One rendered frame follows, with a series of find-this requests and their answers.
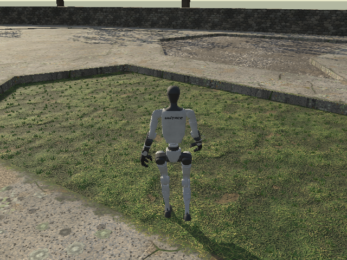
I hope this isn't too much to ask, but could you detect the right robot forearm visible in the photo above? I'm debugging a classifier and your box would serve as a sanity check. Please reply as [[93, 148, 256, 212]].
[[194, 130, 202, 146]]

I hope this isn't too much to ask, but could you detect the right robot upper arm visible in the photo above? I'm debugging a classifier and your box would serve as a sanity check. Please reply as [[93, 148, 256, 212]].
[[185, 109, 199, 138]]

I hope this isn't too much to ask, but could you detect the left robot forearm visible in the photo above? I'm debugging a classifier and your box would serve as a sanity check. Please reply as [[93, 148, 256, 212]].
[[142, 131, 153, 156]]

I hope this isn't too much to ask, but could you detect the right robot thigh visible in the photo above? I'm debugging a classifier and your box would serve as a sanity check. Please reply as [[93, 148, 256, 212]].
[[181, 151, 192, 187]]

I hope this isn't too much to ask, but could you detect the left robot upper arm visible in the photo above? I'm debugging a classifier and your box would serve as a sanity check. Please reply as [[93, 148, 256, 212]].
[[148, 109, 162, 140]]

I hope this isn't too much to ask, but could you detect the robot left hand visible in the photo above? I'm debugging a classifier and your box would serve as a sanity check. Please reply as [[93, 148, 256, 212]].
[[140, 154, 152, 167]]

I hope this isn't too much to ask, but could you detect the robot right hand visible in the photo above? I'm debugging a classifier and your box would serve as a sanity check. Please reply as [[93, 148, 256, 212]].
[[190, 143, 202, 152]]

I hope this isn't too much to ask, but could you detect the robot left foot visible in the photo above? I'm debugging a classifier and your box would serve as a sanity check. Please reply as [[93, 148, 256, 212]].
[[164, 204, 172, 218]]

